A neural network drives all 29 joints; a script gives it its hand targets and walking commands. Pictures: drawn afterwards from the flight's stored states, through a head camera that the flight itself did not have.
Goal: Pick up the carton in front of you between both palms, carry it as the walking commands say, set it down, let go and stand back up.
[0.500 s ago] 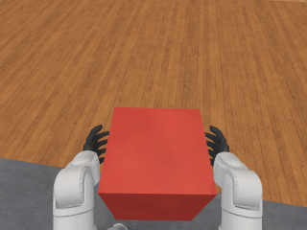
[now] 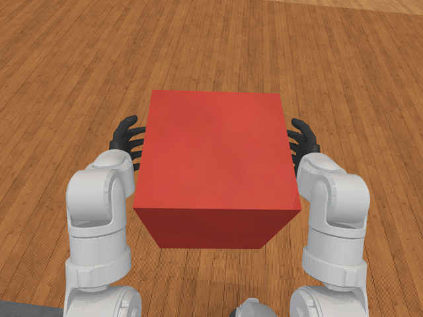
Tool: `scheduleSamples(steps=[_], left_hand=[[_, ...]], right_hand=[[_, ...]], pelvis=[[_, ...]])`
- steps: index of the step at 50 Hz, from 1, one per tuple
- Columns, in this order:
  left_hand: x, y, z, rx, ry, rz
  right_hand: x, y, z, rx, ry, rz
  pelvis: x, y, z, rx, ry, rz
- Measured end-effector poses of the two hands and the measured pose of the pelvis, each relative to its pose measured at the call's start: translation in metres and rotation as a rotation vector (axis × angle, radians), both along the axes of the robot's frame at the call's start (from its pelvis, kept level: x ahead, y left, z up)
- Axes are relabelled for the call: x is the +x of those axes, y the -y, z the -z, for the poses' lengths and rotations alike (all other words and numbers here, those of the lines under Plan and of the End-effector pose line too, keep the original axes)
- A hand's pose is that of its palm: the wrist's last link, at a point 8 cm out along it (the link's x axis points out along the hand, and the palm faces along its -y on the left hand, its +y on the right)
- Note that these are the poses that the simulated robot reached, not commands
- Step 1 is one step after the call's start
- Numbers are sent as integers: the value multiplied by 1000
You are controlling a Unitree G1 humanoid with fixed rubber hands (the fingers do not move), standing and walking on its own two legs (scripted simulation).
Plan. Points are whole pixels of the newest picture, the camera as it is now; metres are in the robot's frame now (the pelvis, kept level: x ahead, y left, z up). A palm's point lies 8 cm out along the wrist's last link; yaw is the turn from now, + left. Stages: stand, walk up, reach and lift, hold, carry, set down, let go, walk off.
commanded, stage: carry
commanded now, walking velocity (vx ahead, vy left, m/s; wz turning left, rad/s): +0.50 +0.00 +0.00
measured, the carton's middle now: (213, 179) +0.34 +0.00 +0.09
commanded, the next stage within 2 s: none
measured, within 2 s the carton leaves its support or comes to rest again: neither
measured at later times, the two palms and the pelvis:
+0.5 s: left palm (162, 52) +0.73 +0.12 +0.14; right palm (270, 55) +0.74 -0.18 +0.14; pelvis +0.33 -0.03 +0.00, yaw -1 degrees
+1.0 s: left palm out of the picture +1.06 +0.10 +0.19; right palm out of the picture +1.06 -0.20 +0.19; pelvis +0.68 -0.05 +0.03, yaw +0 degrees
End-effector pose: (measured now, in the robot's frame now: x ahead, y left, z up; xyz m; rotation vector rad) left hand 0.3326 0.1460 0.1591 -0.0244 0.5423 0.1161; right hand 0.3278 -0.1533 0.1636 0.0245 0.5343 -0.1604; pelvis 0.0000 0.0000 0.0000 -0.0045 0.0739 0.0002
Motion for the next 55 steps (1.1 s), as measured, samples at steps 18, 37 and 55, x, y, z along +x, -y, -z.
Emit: scheduleSamples(steps=[18,37,55], left_hand=[[291,25,24,24,-216,-80],[568,46,1,-48,-124,43],[763,33,-30,29,-218,-85]], right_hand=[[317,25,32,57,-216,-57],[540,45,8,52,-117,111],[798,32,-30,18,-217,-85]], pelvis=[[221,43,1,26,-33,-5],[489,9,-24,-11,-27,26],[727,59,-47,4,-5,2]])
